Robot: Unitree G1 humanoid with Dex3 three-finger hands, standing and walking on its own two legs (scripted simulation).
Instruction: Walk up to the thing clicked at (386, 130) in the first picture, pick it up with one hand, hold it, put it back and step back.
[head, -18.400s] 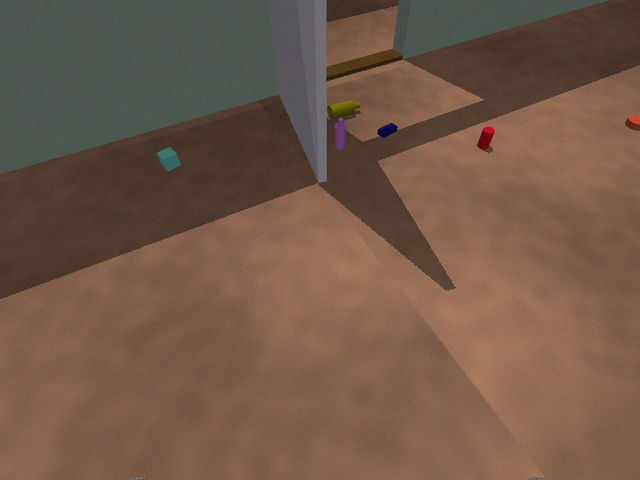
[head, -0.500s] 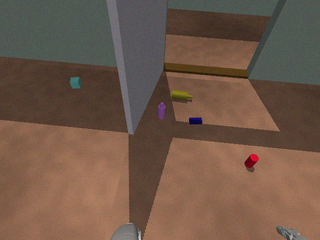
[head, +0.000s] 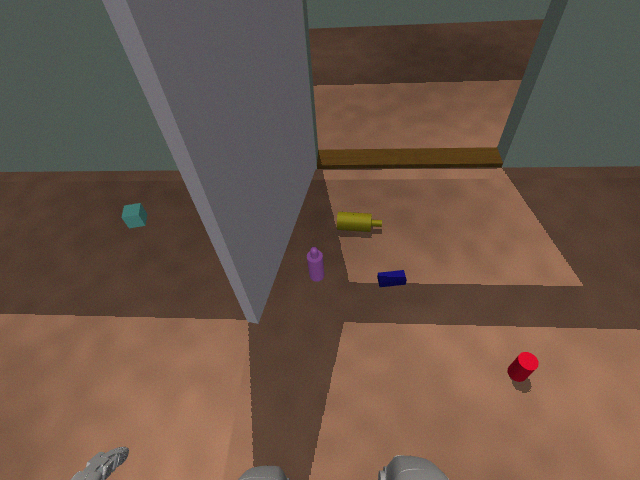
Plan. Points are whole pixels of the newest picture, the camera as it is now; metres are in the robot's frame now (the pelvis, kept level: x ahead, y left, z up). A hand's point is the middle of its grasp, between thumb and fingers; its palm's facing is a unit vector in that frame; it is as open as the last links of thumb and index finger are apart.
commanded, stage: walk up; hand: right
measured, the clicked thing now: (391, 278) +0.84 -0.22 -0.74
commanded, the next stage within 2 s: none
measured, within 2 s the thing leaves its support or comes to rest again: neither
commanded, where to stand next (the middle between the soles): +0.40 +0.00 m, yaw +1 degrees
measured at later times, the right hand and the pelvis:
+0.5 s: hand (489, 359) +0.28 -0.23 -0.11, palm faces -0.07 +0.92 -0.40, open 7.4 cm; pelvis +0.16 +0.03 +0.01, yaw +2 degrees
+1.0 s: hand (510, 332) +0.34 -0.30 -0.16, palm faces -0.08 +0.95 -0.31, open 7.4 cm; pelvis +0.29 -0.04 +0.01, yaw +2 degrees
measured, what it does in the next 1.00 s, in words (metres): walks ahead: left foot, then right foot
